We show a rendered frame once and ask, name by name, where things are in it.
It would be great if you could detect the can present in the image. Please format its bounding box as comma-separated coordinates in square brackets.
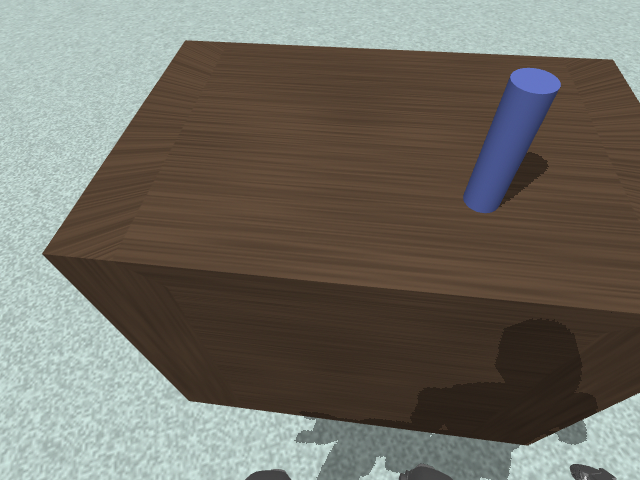
[463, 68, 561, 213]

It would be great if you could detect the right robot hand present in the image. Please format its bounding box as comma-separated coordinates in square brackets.
[570, 464, 617, 480]

